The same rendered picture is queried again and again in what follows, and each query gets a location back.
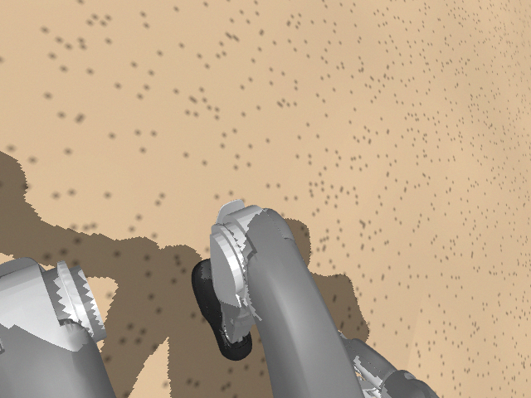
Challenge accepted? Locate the right robot hand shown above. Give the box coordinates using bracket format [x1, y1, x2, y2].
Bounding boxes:
[339, 332, 397, 398]

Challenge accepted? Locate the right robot foot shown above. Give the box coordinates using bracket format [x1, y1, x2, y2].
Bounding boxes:
[192, 259, 252, 361]

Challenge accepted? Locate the right robot arm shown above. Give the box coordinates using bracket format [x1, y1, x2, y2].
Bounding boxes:
[381, 370, 440, 398]

